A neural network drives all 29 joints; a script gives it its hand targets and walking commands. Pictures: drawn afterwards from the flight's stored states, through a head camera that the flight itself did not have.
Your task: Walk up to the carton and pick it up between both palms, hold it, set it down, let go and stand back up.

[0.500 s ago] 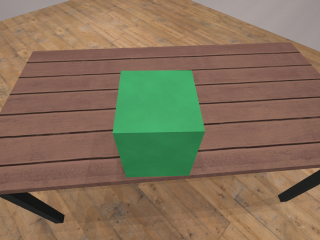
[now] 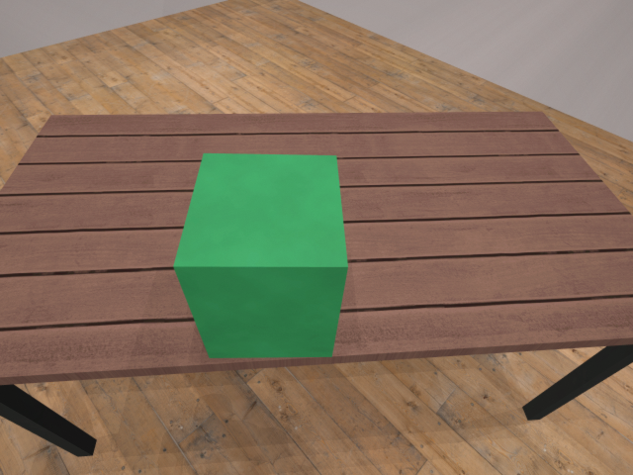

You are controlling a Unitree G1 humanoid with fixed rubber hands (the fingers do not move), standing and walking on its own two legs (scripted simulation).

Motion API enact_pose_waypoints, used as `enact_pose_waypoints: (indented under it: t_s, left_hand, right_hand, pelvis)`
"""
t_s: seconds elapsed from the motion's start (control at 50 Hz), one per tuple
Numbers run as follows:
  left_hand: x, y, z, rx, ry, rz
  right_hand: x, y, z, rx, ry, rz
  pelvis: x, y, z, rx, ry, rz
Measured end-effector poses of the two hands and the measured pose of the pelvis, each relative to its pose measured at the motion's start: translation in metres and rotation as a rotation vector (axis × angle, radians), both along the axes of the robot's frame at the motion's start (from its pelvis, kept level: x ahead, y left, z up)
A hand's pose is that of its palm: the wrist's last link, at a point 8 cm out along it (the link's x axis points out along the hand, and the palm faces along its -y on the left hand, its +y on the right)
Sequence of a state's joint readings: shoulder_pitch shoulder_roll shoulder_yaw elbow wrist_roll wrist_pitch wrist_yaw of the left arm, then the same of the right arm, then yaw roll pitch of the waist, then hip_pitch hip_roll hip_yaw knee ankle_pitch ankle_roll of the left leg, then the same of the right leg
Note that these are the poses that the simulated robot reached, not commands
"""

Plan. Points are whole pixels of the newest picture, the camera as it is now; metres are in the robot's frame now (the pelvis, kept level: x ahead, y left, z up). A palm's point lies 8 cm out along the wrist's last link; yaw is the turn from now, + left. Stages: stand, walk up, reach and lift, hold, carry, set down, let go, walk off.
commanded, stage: walk up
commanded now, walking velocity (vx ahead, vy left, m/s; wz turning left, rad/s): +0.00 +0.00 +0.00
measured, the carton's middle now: (270, 260) +0.44 +0.06 -0.01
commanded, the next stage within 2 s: none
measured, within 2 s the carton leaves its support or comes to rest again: neither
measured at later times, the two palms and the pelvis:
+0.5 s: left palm out of the picture -0.04 +0.37 -0.14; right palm out of the picture +0.05 -0.14 -0.15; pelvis +0.00 +0.12 -0.01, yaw -1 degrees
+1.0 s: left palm out of the picture +0.05 +0.39 -0.15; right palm out of the picture -0.02 -0.13 -0.12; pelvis -0.01 +0.12 +0.00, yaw -3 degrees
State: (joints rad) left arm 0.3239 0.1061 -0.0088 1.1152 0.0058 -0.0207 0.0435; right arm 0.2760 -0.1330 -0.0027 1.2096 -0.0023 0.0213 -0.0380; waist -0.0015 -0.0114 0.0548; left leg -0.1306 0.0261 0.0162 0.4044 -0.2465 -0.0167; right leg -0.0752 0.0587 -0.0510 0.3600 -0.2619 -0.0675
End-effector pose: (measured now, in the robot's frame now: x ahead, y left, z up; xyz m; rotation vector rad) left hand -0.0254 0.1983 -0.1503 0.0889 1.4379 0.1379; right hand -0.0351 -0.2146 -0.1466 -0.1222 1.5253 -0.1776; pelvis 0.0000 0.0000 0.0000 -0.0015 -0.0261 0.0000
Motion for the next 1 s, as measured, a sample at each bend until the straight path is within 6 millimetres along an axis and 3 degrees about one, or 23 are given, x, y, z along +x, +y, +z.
enact_pose_waypoints:
  t_s: [0.14, 0.34, 0.46, 0.52, 0.58, 0.68, 0.78, 0.88, 1.0]
  left_hand:
    - [0.010, 0.014, 0.006, 0.033, -0.045, -0.009]
    - [-0.010, 0.097, 0.034, 0.187, 0.034, -0.001]
    - [-0.013, 0.152, 0.026, 0.196, 0.045, 0.032]
    - [-0.008, 0.177, 0.002, 0.148, 0.056, 0.035]
    - [0.002, 0.196, -0.018, 0.102, 0.070, 0.002]
    - [0.039, 0.210, -0.014, 0.031, 0.014, -0.044]
    - [0.071, 0.217, -0.007, 0.019, -0.074, -0.067]
    - [0.076, 0.215, -0.005, 0.047, -0.082, -0.058]
    - [0.071, 0.192, 0.003, 0.093, -0.067, -0.093]
  right_hand:
    - [0.004, 0.005, -0.006, 0.004, -0.020, 0.025]
    - [0.032, 0.017, -0.004, -0.020, -0.081, 0.027]
    - [0.070, 0.056, -0.005, -0.034, -0.147, 0.045]
    - [0.092, 0.086, -0.005, -0.060, -0.218, 0.057]
    - [0.100, 0.115, 0.005, -0.085, -0.267, 0.068]
    - [0.080, 0.124, 0.039, -0.156, -0.245, 0.033]
    - [0.052, 0.117, 0.048, -0.191, -0.178, 0.018]
    - [0.031, 0.109, 0.042, -0.176, -0.147, 0.016]
    - [0.013, 0.080, 0.023, -0.149, -0.150, -0.003]
  pelvis:
    - [-0.005, 0.007, 0.000, 0.002, 0.001, -0.023]
    - [-0.007, 0.051, 0.006, 0.056, 0.037, -0.055]
    - [0.000, 0.098, -0.002, 0.043, 0.044, -0.033]
    - [0.008, 0.125, -0.015, -0.002, 0.038, -0.025]
    - [0.010, 0.141, -0.019, 0.000, 0.010, -0.053]
    - [0.013, 0.154, 0.001, -0.088, 0.013, -0.056]
    - [0.010, 0.160, 0.007, -0.094, 0.008, -0.053]
    - [0.005, 0.150, 0.004, -0.079, 0.013, -0.049]
    - [-0.014, 0.124, -0.003, -0.048, 0.021, -0.061]
